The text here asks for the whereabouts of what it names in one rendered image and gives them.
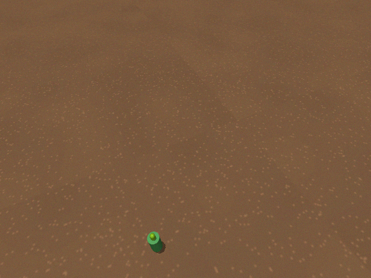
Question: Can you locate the bottle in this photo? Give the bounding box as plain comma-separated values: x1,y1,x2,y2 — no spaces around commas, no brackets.
147,232,163,252

